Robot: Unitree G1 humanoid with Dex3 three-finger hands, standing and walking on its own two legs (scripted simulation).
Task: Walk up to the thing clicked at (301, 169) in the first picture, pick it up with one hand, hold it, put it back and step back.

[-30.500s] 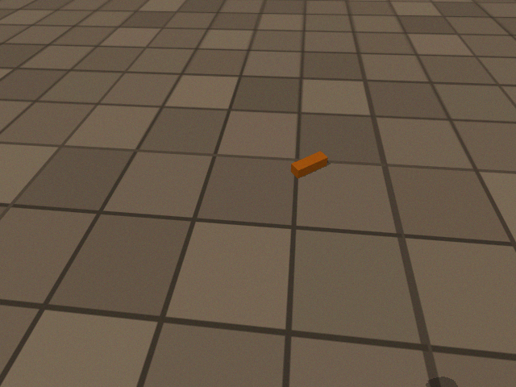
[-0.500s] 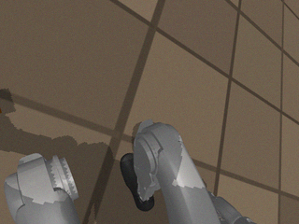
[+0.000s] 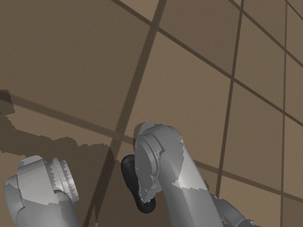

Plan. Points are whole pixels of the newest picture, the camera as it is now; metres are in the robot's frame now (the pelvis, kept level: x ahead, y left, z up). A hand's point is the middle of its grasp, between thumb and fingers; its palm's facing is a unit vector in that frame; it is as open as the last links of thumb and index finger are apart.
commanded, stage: open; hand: left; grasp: from above
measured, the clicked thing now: out of the picture +0.45 +0.36 -0.28
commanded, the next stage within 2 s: withdraw in 0.14 s
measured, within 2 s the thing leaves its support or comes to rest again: neither
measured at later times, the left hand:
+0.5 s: hand out of the picture +0.46 +0.36 -0.21, palm faces -0.34 -0.11 -0.94, open 13.9 cm
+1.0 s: hand out of the picture +0.43 +0.37 -0.07, palm faces -0.48 -0.14 -0.86, open 13.8 cm
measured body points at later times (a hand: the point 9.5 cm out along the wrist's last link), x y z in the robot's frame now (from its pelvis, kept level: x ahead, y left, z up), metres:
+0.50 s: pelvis +0.00 +0.00 +0.00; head +0.25 +0.15 +0.34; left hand +0.47 +0.37 -0.15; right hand +0.07 -0.25 -0.06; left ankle +0.06 +0.12 -0.27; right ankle +0.12 -0.12 -0.27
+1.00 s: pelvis -0.01 -0.01 +0.06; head +0.21 +0.10 +0.43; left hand +0.45 +0.38 -0.02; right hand +0.09 -0.28 -0.03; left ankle +0.06 +0.12 -0.27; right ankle +0.12 -0.12 -0.27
